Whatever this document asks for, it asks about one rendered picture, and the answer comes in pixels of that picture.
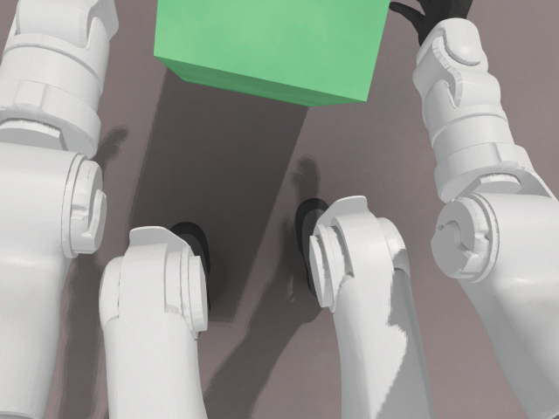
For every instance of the right robot foot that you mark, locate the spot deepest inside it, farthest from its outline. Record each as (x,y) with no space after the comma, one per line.
(306,218)

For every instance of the left robot upper arm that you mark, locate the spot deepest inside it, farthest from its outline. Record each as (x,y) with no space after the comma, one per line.
(52,208)

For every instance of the right robot forearm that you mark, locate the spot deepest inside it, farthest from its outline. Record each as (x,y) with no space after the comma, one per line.
(469,132)

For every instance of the right robot shin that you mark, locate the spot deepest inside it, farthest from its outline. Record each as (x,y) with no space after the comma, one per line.
(356,204)

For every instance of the right robot hand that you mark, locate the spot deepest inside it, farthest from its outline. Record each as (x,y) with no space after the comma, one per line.
(435,12)

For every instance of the carton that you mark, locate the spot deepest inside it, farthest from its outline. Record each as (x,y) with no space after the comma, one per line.
(304,52)

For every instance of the left robot forearm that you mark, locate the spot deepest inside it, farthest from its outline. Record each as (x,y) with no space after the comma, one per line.
(53,71)

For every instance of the right robot upper arm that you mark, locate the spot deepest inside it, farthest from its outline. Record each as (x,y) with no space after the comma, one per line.
(504,251)

